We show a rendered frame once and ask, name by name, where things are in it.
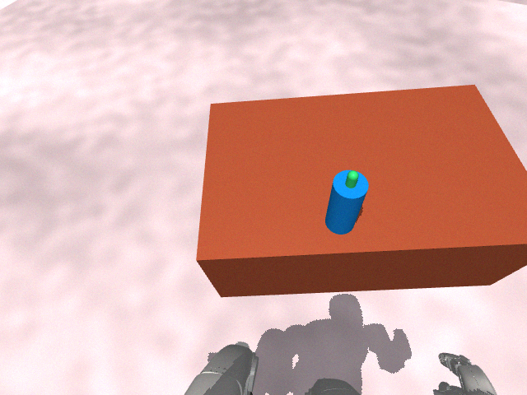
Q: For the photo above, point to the bottle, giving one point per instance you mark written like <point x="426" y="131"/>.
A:
<point x="347" y="195"/>

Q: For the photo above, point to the right robot hand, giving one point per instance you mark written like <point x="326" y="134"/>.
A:
<point x="472" y="379"/>

